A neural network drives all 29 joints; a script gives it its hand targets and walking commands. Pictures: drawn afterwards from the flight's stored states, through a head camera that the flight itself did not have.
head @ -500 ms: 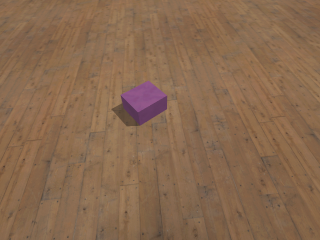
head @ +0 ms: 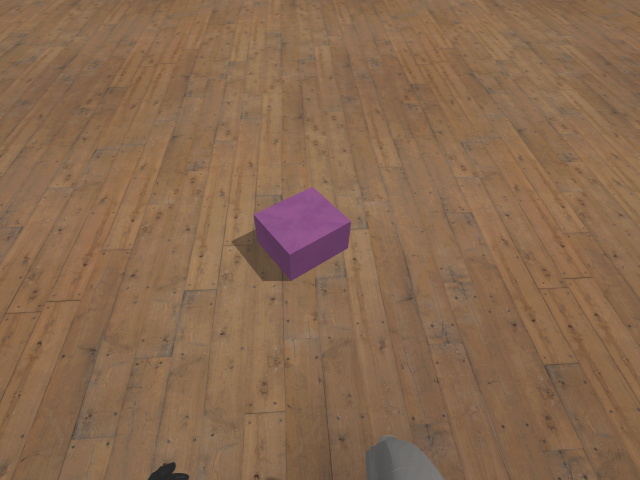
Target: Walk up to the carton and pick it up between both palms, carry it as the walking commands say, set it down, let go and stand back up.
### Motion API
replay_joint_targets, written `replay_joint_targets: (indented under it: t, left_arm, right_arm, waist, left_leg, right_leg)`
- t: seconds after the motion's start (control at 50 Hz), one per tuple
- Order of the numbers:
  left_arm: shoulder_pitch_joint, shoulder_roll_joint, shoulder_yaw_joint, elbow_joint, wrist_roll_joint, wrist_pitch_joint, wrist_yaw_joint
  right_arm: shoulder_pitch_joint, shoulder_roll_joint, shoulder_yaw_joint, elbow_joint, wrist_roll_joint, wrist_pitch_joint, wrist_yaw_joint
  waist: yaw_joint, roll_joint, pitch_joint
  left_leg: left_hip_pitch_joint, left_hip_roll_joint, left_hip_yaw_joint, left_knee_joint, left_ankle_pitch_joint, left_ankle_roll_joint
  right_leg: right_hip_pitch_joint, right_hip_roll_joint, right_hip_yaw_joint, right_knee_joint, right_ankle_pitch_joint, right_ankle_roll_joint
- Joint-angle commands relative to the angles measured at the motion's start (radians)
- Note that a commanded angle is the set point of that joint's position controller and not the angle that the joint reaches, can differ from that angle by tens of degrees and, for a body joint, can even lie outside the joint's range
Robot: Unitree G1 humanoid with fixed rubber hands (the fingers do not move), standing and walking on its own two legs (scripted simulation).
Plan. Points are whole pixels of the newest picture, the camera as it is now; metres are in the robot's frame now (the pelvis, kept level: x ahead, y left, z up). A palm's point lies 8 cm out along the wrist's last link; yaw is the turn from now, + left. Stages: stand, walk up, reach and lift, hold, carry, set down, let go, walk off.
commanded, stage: walk up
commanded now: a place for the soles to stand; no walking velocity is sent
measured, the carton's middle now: (302, 231) +1.13 +0.00 -0.69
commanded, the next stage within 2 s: none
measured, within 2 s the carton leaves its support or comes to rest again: neither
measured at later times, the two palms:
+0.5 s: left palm out of the picture +0.14 +0.24 -0.13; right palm (467, 329) +0.35 -0.25 -0.10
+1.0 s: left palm (191, 274) +0.50 +0.23 -0.12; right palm (466, 296) +0.44 -0.29 -0.15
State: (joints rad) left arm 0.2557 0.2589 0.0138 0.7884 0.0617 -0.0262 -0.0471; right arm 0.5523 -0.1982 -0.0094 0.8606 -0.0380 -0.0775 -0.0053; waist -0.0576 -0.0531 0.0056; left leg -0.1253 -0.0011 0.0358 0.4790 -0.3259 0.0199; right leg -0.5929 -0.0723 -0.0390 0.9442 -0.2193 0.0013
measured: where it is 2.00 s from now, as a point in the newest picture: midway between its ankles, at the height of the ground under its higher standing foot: (308, 363)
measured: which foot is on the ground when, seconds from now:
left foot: down 0.00-0.16, up 0.18-0.56, down 0.58-0.92, up 0.94-1.00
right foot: up 0.00-0.14, down 0.16-0.56, up 0.58-0.90, down 0.92-1.00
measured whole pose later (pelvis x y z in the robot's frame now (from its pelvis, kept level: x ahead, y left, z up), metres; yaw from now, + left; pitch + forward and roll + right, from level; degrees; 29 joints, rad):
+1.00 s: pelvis +0.43 -0.03 -0.02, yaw +6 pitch -2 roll +0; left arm 0.30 0.24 0.01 0.71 0.04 -0.05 -0.01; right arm 0.48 -0.27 -0.03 0.80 -0.05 -0.03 0.01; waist -0.03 0.02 0.05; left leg -0.35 0.05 0.00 1.07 -0.54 0.02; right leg -0.40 -0.05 -0.10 0.73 -0.29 -0.03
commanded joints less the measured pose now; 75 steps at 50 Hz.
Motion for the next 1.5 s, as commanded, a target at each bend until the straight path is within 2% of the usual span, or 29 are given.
replay_joint_targets:
  t: [0.0,0.08,0.12,0.14,0.16,0.18,0.22,0.3,0.52,0.54,0.56,0.58,0.6,0.74,0.82,0.88,0.9,0.92,0.94,1.0,1.08,1.2,1.22,1.24,1.26,1.3,1.42,1.44,1.48]
  left_arm:
    - [-0.067,0.013,-0.003,-0.08,-0.011,-0.013,-0.004]
    - [-0.074,0.02,0.005,-0.1,-0.014,-0.019,0.007]
    - [0.05,0.056,0.019,-0.064,-0.011,-0.029,0.027]
    - [0.179,0.106,0.033,-0.035,-0.006,-0.041,0.041]
    - [0.307,0.181,0.047,-0.038,-0.009,-0.048,0.055]
    - [0.292,0.248,0.071,-0.046,-0.023,-0.032,0.064]
    - [0.163,0.145,0.055,-0.052,-0.039,-0.024,0.066]
    - [0.141,0.087,0.033,-0.003,-0.022,-0.056,0.054]
    - [0.224,0.13,0.016,0.055,-0.022,-0.034,0.032]
    - [0.229,0.104,0.005,0.043,-0.016,-0.028,0.027]
    - [0.247,0.045,-0.012,0.015,-0.009,-0.023,0.024]
    - [0.275,0.059,0.003,-0.023,-0.011,-0.009,0.017]
    - [0.242,0.095,0.015,-0.046,-0.007,0.002,0.019]
    - [0.179,0.021,0.011,-0.051,-0.004,-0.004,0.0]
    - [0.124,0.018,0.011,-0.081,-0.013,-0.013,-0.006]
    - [0.207,0.083,0.028,-0.062,-0.005,-0.03,0.013]
    - [0.306,0.139,0.042,-0.053,-0.005,-0.042,0.027]
    - [0.365,0.234,0.063,-0.076,-0.019,-0.04,0.043]
    - [0.332,0.26,0.079,-0.082,-0.032,-0.024,0.059]
    - [0.195,0.139,0.045,-0.091,-0.029,-0.03,0.06]
    - [0.206,0.124,0.03,-0.024,-0.018,-0.058,0.051]
    - [0.163,0.113,0.014,-0.006,-0.037,-0.022,0.04]
    - [0.163,0.081,0.004,-0.018,-0.032,-0.018,0.039]
    - [0.195,0.022,-0.011,-0.038,-0.022,-0.01,0.04]
    - [0.263,0.038,0.004,-0.051,-0.033,0.017,0.041]
    - [0.209,0.073,0.007,-0.077,-0.025,0.035,0.047]
    - [0.25,-0.001,0.0,-0.043,-0.051,0.008,0.048]
    - [0.22,0.03,0.002,-0.057,-0.044,0.001,0.05]
    - [0.117,0.15,0.02,-0.108,-0.038,-0.014,0.052]
  right_arm:
    - [0.038,-0.157,-0.038,-0.033,0.004,-0.018,0.0]
    - [0.027,-0.183,-0.04,-0.021,0.003,-0.007,-0.002]
    - [0.023,-0.183,-0.032,-0.015,0.001,0.004,0.001]
    - [0.045,-0.164,-0.021,-0.016,-0.002,0.005,0.005]
    - [0.081,-0.104,-0.006,-0.044,-0.012,0.007,0.008]
    - [0.128,-0.1,-0.024,-0.054,-0.009,0.018,0.013]
    - [-0.014,-0.154,-0.038,-0.098,-0.026,0.026,0.019]
    - [-0.035,-0.09,-0.031,-0.112,-0.028,0.037,0.038]
    - [-0.168,-0.088,-0.035,-0.168,-0.012,0.006,0.036]
    - [-0.085,-0.118,-0.049,-0.156,-0.015,-0.001,0.022]
    - [0.012,-0.19,-0.071,-0.158,-0.017,-0.007,0.003]
    - [0.053,-0.289,-0.096,-0.176,0.0,0.003,-0.021]
    - [0.021,-0.296,-0.097,-0.173,0.016,0.015,-0.03]
    - [-0.099,-0.159,-0.047,-0.143,0.002,-0.016,-0.014]
    - [-0.101,-0.198,-0.055,-0.118,0.003,-0.006,-0.002]
    - [-0.096,-0.173,-0.04,-0.113,-0.006,0.014,0.008]
    - [-0.076,-0.125,-0.022,-0.119,-0.014,0.016,0.013]
    - [-0.046,-0.062,-0.004,-0.161,-0.013,0.02,0.021]
    - [-0.062,-0.096,-0.025,-0.175,-0.017,0.03,0.016]
    - [-0.15,-0.12,-0.025,-0.202,-0.019,0.028,0.019]
    - [-0.117,-0.068,-0.018,-0.178,-0.015,0.026,0.035]
    - [-0.143,-0.068,-0.028,-0.184,-0.004,0.019,0.022]
    - [-0.1,-0.113,-0.042,-0.181,-0.01,0.015,0.012]
    - [-0.066,-0.192,-0.058,-0.19,-0.008,0.011,-0.002]
    - [-0.062,-0.233,-0.062,-0.199,0.006,0.023,-0.017]
    - [-0.139,-0.216,-0.054,-0.19,0.014,0.044,-0.029]
    - [-0.315,-0.141,-0.011,-0.16,0.015,0.046,-0.013]
    - [-0.315,-0.13,-0.007,-0.149,0.022,0.05,-0.01]
    - [-0.239,-0.064,0.012,-0.138,0.039,0.07,-0.004]
  waist:
    - [0.007,0.165,0.167]
    - [0.022,0.178,0.136]
    - [0.084,0.1,0.072]
    - [0.134,0.018,-0.013]
    - [0.153,-0.135,-0.134]
    - [0.136,-0.142,-0.137]
    - [0.117,-0.056,0.026]
    - [0.064,-0.069,0.071]
    - [0.029,0.013,0.125]
    - [-0.019,0.076,0.078]
    - [-0.059,0.233,-0.001]
    - [-0.043,0.261,-0.02]
    - [-0.03,0.179,0.02]
    - [0.053,0.189,0.087]
    - [0.06,0.21,0.086]
    - [0.119,0.08,0.059]
    - [0.166,-0.06,0.011]
    - [0.162,-0.212,-0.055]
    - [0.146,-0.136,0.013]
    - [0.106,-0.059,0.099]
    - [0.077,-0.075,0.06]
    - [0.022,-0.035,0.053]
    - [-0.008,0.034,0.022]
    - [-0.013,0.225,-0.026]
    - [0.009,0.234,-0.064]
    - [0.014,0.215,0.056]
    - [0.106,0.202,-0.013]
    - [0.1,0.161,-0.009]
    - [0.028,-0.055,-0.022]
  left_leg:
    - [-0.105,0.199,-0.192,-0.251,0.015,0.136]
    - [-0.138,0.22,-0.167,-0.165,0.119,0.131]
    - [-0.2,0.165,-0.103,0.062,0.193,0.097]
    - [-0.298,0.103,-0.051,0.304,0.197,0.072]
    - [-0.435,0.012,-0.003,0.642,-0.146,0.039]
    - [-0.543,-0.035,-0.058,0.778,-0.249,0.007]
    - [-0.595,0.055,-0.089,0.835,-0.183,0.006]
    - [-0.462,0.098,-0.074,0.608,-0.071,-0.019]
    - [-0.05,-0.001,0.059,0.128,0.105,0.009]
    - [0.094,0.029,-0.006,0.092,0.058,0.028]
    - [0.197,0.247,-0.35,-0.03,-0.144,0.074]
    - [0.165,0.446,-0.757,-0.224,-0.307,0.173]
    - [0.096,0.458,-0.766,-0.229,-0.372,0.235]
    - [-0.14,0.274,-0.218,-0.198,0.056,0.191]
    - [-0.232,0.234,-0.118,-0.153,-0.028,0.15]
    - [-0.367,0.171,-0.05,0.066,-0.159,0.084]
    - [-0.456,0.109,0.016,0.327,-0.136,0.05]
    - [-0.569,-0.004,0.042,0.637,-0.297,0.007]
    - [-0.613,0.015,-0.067,0.729,-0.292,0.005]
    - [-0.617,0.097,-0.097,0.692,-0.176,-0.002]
    - [-0.427,0.078,-0.02,0.428,-0.072,-0.028]
    - [-0.01,-0.011,0.062,0.117,0.201,0.012]
    - [0.084,0.07,-0.036,0.084,0.202,0.033]
    - [0.109,0.293,-0.352,-0.051,0.176,0.083]
    - [0.026,0.435,-0.599,-0.166,0.034,0.193]
    - [-0.072,0.412,-0.553,-0.175,-0.127,0.269]
    - [-0.277,0.212,-0.097,0.023,0.379,0.127]
    - [-0.304,0.188,-0.08,0.06,0.323,0.081]
    - [-0.209,0.065,-0.03,0.151,-0.007,-0.011]
  right_leg:
    - [0.008,0.006,-0.028,-0.19,0.107,-0.014]
    - [0.195,0.036,-0.048,-0.291,0.093,-0.034]
    - [0.43,0.069,-0.066,-0.369,0.038,-0.047]
    - [0.633,0.002,0.033,-0.4,-0.001,-0.081]
    - [0.749,-0.29,0.448,-0.497,-0.199,-0.14]
    - [0.679,-0.393,0.776,-0.702,-0.446,-0.22]
    - [0.502,-0.35,0.612,-0.722,-0.584,-0.255]
    - [0.32,-0.238,0.281,-0.731,-0.294,-0.22]
    - [0.142,-0.16,0.028,-0.534,-0.397,-0.142]
    - [0.081,-0.116,-0.019,-0.347,-0.333,-0.114]
    - [-0.015,-0.034,-0.101,-0.024,-0.301,-0.065]
    - [-0.126,0.085,-0.057,0.182,-0.394,-0.03]
    - [-0.153,0.018,0.056,0.286,-0.375,-0.027]
    - [0.033,-0.027,0.015,-0.035,-0.147,0.011]
    - [0.224,0.024,-0.062,-0.223,-0.004,0.002]
    - [0.503,0.058,-0.077,-0.341,-0.028,-0.01]
    - [0.636,-0.085,0.121,-0.432,-0.118,-0.043]
    - [0.645,-0.355,0.606,-0.641,-0.401,-0.151]
    - [0.545,-0.4,0.751,-0.737,-0.483,-0.221]
    - [0.457,-0.313,0.458,-0.694,-0.347,-0.234]
    - [0.389,-0.228,0.165,-0.616,0.12,-0.206]
    - [0.14,-0.132,0.019,-0.43,-0.027,-0.12]
    - [0.087,-0.1,-0.001,-0.321,-0.09,-0.086]
    - [0.033,-0.009,-0.063,-0.07,-0.269,-0.034]
    - [0.057,0.06,-0.016,0.042,-0.457,-0.012]
    - [-0.014,0.025,0.052,0.158,-0.478,-0.01]
    - [0.393,0.054,-0.044,-0.329,-0.047,-0.017]
    - [0.434,0.021,0.009,-0.411,0.075,-0.029]
    - [0.289,-0.215,0.291,-0.578,0.189,-0.118]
